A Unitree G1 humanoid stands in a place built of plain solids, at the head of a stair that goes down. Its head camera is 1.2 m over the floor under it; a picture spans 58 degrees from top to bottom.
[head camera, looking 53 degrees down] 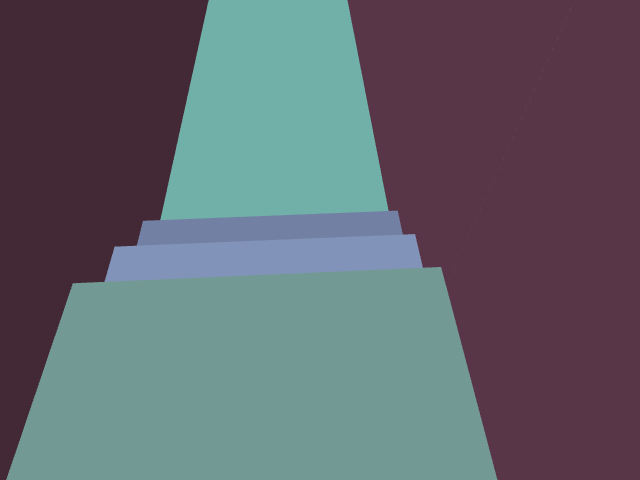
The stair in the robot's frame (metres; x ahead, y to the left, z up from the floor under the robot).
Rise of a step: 0.18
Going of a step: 0.28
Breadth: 1.20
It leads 3 degrees to the left of straight ahead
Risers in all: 3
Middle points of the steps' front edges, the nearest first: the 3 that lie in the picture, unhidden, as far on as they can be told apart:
0.76 0.20 0.00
1.04 0.21 -0.18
1.32 0.23 -0.36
